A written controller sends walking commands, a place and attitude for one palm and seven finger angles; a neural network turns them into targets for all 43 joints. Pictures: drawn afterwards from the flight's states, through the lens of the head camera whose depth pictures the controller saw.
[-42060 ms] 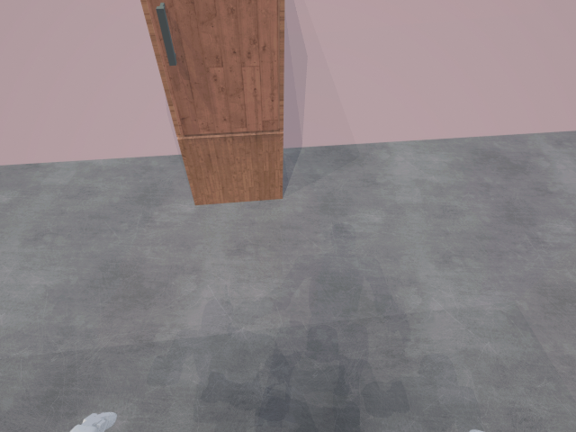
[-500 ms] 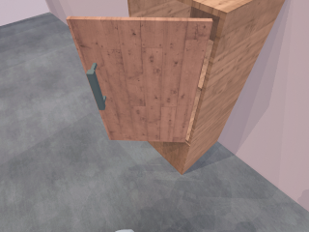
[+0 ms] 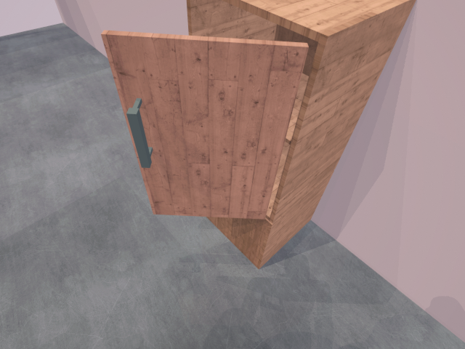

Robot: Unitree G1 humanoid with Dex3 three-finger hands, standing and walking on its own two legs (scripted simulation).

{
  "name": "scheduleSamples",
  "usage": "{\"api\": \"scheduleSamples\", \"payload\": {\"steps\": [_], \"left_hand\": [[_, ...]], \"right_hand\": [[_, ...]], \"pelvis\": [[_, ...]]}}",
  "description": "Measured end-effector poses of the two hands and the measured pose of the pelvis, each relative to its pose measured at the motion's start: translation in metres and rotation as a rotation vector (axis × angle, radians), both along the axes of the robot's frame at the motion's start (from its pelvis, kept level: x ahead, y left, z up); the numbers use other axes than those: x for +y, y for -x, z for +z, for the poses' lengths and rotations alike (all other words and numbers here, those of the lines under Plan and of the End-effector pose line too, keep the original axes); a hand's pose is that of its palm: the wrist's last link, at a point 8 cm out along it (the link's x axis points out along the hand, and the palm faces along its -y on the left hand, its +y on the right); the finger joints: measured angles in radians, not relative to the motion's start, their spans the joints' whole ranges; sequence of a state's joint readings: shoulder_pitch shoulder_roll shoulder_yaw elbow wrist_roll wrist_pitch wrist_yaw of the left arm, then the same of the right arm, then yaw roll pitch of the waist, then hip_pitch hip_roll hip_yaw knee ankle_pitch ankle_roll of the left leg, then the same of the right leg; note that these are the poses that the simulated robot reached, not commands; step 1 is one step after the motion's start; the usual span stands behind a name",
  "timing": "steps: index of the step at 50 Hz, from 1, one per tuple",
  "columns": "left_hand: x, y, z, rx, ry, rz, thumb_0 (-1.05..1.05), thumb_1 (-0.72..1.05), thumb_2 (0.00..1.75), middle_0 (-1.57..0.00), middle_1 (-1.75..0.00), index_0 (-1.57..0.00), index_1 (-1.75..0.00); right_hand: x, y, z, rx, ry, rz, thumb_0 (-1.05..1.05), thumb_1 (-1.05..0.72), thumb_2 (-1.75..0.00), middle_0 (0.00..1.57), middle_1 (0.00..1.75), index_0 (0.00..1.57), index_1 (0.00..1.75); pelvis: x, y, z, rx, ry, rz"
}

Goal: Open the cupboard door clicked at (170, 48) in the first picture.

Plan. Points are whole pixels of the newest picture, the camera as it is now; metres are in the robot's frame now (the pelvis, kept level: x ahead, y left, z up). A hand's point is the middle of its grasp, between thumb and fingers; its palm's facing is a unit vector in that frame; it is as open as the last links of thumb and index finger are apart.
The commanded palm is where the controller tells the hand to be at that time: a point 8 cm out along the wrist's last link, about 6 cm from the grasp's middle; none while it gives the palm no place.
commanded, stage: look again from close up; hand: left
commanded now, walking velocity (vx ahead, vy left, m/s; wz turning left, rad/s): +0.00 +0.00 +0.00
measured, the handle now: (142, 134) +0.55 +0.24 +0.04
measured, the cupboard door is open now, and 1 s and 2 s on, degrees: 46 46 46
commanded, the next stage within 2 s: come to a stop and stand still in 0.48 s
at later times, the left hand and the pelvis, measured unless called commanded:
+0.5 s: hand out of the picture +0.06 +0.24 -0.17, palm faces -0.04 -0.97 -0.22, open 7.4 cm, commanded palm none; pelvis +0.03 +0.05 +0.00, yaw -2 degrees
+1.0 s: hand out of the picture +0.05 +0.23 -0.17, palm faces -0.05 -0.96 -0.26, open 7.4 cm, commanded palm none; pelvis +0.04 +0.04 +0.00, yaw -2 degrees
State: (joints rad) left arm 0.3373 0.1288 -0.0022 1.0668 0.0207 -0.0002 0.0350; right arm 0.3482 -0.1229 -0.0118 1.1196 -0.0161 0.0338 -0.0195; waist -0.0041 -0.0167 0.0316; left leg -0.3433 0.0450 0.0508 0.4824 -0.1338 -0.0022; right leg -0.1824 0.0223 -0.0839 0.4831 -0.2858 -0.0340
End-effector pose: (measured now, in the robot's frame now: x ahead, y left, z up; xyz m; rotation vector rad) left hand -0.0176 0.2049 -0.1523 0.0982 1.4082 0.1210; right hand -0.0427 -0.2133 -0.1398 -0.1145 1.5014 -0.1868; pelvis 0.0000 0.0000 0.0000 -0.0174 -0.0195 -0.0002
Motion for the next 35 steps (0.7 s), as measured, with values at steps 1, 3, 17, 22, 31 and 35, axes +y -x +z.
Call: {"api": "scheduleSamples", "payload": {"steps": [1, 3, 17, 22, 31, 35], "left_hand": [[0.002, 0.000, 0.001, 0.002, -0.006, -0.013, 0.00, 0.90, 0.89, -0.20, -0.30, -0.20, -0.30], [0.008, -0.002, 0.002, 0.012, -0.012, -0.038, 0.00, 0.90, 0.89, -0.20, -0.30, -0.20, -0.30], [0.074, -0.069, 0.014, -0.112, -0.104, -0.056, 0.00, 0.91, 0.89, -0.20, -0.30, -0.20, -0.30], [0.079, -0.072, 0.013, -0.089, -0.094, -0.073, 0.00, 0.91, 0.90, -0.20, -0.30, -0.20, -0.30], [0.077, -0.067, 0.007, -0.044, -0.066, -0.077, 0.00, 0.90, 0.89, -0.20, -0.30, -0.20, -0.30], [0.076, -0.065, 0.007, -0.030, -0.064, -0.078, 0.00, 0.90, 0.89, -0.20, -0.30, -0.20, -0.30]], "right_hand": [[0.003, 0.001, -0.001, 0.005, -0.006, -0.005, 0.01, -0.91, -0.90, 0.19, 0.30, 0.20, 0.30], [0.010, 0.000, -0.005, -0.004, -0.017, -0.019, 0.01, -0.91, -0.90, 0.19, 0.30, 0.20, 0.30], [0.051, -0.048, -0.012, -0.099, -0.033, 0.010, 0.04, -0.94, -0.90, 0.20, 0.30, 0.20, 0.30], [0.042, -0.069, -0.004, -0.148, 0.004, 0.011, 0.03, -0.94, -0.90, 0.20, 0.30, 0.20, 0.30], [0.028, -0.104, 0.008, -0.211, 0.051, 0.042, 0.01, -0.92, -0.90, 0.20, 0.30, 0.20, 0.30], [0.024, -0.115, 0.010, -0.227, 0.059, 0.051, 0.01, -0.91, -0.90, 0.20, 0.30, 0.20, 0.30]], "pelvis": [[0.003, 0.000, -0.001, 0.004, 0.008, -0.006], [0.010, -0.002, -0.003, 0.011, 0.027, -0.014], [0.049, -0.026, -0.003, 0.020, -0.004, -0.027], [0.053, -0.031, -0.001, 0.026, -0.012, -0.037], [0.053, -0.038, 0.001, 0.022, -0.013, -0.042], [0.051, -0.040, 0.002, 0.020, -0.014, -0.044]]}}
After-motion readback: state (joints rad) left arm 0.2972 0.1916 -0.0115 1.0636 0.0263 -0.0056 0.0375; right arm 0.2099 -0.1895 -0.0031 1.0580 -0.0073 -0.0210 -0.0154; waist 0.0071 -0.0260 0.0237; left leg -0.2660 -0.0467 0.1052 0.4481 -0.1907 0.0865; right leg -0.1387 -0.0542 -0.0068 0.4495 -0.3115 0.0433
